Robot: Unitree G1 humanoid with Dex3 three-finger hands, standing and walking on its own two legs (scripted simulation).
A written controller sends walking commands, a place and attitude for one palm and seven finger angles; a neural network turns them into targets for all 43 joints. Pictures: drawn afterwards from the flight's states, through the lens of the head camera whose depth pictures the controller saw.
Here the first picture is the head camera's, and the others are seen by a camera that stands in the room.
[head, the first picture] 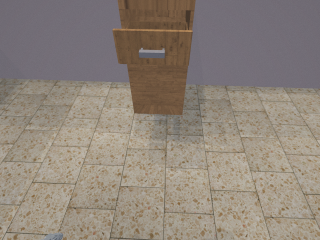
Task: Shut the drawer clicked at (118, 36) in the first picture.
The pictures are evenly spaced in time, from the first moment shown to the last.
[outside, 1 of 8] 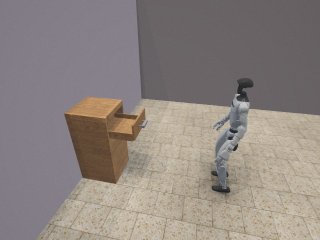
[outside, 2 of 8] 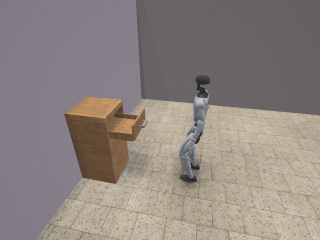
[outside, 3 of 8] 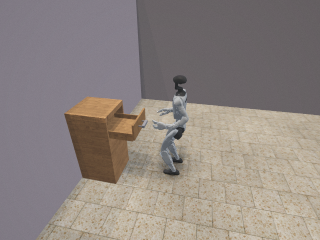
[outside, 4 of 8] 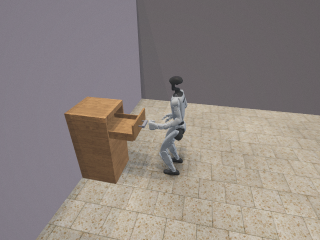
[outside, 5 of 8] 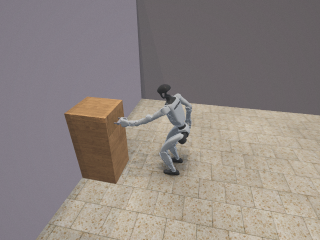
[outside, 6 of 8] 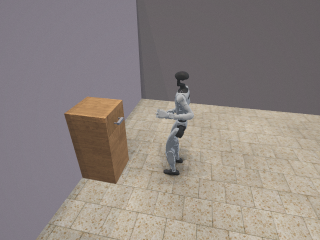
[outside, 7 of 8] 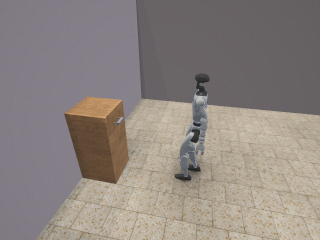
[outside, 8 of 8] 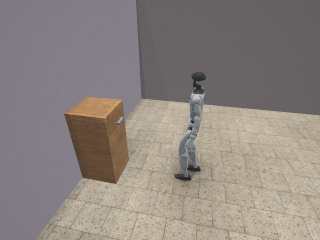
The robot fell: no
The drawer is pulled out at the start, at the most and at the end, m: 0.28 0.28 0.00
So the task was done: yes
